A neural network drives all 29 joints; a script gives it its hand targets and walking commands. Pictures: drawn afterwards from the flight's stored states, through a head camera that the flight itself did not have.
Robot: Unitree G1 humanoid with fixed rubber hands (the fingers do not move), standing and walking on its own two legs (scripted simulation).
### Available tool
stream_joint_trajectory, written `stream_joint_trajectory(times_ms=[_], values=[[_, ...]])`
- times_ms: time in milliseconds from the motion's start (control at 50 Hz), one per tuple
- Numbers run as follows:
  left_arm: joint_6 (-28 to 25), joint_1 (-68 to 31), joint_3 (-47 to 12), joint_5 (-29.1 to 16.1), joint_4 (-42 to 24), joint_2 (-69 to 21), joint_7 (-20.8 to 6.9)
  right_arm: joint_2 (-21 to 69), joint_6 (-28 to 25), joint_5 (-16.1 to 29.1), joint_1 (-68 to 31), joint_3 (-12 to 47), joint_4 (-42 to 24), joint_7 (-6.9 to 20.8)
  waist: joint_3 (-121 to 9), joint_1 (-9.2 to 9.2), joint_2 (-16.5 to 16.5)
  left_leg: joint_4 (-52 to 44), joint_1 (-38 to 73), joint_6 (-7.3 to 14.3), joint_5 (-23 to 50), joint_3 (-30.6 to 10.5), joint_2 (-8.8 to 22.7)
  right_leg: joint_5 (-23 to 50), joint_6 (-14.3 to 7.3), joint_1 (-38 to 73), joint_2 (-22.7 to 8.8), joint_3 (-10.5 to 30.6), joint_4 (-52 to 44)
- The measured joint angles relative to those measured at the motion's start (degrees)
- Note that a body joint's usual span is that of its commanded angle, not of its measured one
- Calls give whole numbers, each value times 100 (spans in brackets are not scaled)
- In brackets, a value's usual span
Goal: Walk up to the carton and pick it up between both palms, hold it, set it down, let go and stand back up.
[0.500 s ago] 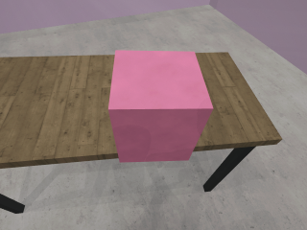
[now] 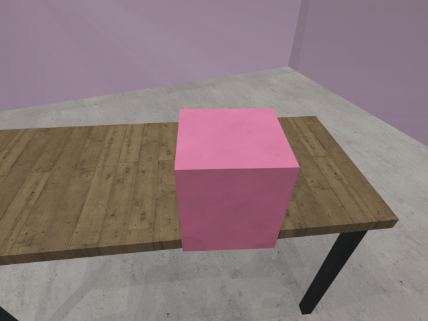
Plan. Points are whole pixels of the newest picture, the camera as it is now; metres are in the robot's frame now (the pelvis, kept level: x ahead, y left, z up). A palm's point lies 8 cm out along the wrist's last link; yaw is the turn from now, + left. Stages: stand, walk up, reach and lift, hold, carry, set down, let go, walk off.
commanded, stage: stand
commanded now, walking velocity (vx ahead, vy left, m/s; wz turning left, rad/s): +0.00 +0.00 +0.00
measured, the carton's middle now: (227, 179) +0.40 -0.03 +0.07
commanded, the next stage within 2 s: none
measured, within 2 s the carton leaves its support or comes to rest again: neither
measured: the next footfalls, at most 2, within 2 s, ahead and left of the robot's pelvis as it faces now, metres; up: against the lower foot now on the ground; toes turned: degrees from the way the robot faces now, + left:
none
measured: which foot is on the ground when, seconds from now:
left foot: down 0.00-1.00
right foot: down 0.00-1.00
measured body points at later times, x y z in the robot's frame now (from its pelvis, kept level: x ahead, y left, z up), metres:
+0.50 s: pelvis -0.03 +0.03 +0.00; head -0.05 +0.04 +0.45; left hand -0.10 +0.26 -0.16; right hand -0.10 -0.19 -0.16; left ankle -0.08 +0.10 -0.74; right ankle -0.08 -0.14 -0.74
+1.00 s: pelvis -0.04 +0.04 +0.00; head -0.05 +0.04 +0.45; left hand -0.13 +0.24 -0.16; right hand -0.10 -0.16 -0.16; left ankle -0.08 +0.10 -0.74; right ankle -0.08 -0.14 -0.74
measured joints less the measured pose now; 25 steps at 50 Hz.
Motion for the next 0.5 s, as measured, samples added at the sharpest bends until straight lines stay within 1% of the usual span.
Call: stream_joint_trajectory(times_ms=[40, 120, 240, 400, 500], values=[[-12, 107, -15, -5, 70, -42, 5, 20, -18, 10, 39, -6, 74, 4, 97, 19, -30, -82, 32, 24, 55, 26, -22, 66, 19, 21, -20, 24, -79], [-10, 339, 10, -11, 261, -98, 10, -2, -30, 29, 186, -38, 236, 10, 317, -7, -76, -145, 31, 77, 129, 36, -64, 163, 59, 41, -60, 33, -187], [56, 569, 56, -1, 466, -73, 61, -70, 34, 61, 403, -25, 425, -67, 642, -25, -116, -97, -3, 159, 167, 54, -146, 205, 135, 12, -143, 51, -142], [190, 624, 67, -29, 570, -59, 95, 66, 84, 59, 551, 67, 387, -101, 825, -105, -100, 52, -60, 261, 174, 74, -266, 166, 233, -76, -267, 75, 88], [244, 563, 41, -33, 567, -128, 90, 227, 98, 60, 556, 129, 343, -69, 792, -88, -45, 89, -89, 313, 194, 83, -331, 165, 281, -124, -333, 89, 172]])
